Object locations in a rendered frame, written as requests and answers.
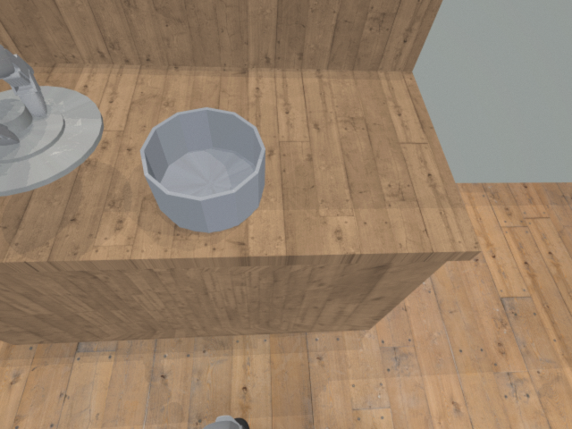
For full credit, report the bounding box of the knob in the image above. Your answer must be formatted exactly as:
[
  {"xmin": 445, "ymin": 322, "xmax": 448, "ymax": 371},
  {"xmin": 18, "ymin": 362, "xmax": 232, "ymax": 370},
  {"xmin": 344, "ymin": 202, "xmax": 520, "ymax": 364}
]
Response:
[{"xmin": 0, "ymin": 98, "xmax": 33, "ymax": 134}]

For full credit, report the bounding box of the left robot hand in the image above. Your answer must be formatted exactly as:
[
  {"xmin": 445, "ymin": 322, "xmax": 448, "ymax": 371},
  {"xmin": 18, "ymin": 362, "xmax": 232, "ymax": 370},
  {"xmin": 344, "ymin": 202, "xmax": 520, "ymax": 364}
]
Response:
[{"xmin": 0, "ymin": 45, "xmax": 47, "ymax": 146}]

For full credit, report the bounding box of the lid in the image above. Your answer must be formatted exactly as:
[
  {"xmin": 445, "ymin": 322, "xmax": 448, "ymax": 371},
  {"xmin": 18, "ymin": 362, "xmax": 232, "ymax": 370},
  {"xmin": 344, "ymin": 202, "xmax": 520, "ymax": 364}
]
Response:
[{"xmin": 0, "ymin": 86, "xmax": 104, "ymax": 197}]

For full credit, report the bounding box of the table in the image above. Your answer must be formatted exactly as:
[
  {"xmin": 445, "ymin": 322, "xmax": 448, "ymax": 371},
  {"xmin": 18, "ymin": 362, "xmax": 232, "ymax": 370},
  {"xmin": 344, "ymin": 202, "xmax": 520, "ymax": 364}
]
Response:
[{"xmin": 0, "ymin": 0, "xmax": 482, "ymax": 345}]

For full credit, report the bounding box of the pot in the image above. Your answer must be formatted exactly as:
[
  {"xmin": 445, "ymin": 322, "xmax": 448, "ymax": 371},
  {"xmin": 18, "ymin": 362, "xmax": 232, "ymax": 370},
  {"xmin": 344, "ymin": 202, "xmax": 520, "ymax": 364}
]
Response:
[{"xmin": 140, "ymin": 107, "xmax": 265, "ymax": 233}]

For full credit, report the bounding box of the robot left shin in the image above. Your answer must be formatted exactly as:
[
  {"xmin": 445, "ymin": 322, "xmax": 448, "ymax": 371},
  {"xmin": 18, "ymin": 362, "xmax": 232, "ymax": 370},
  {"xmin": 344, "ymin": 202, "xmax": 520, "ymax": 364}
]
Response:
[{"xmin": 215, "ymin": 416, "xmax": 240, "ymax": 425}]

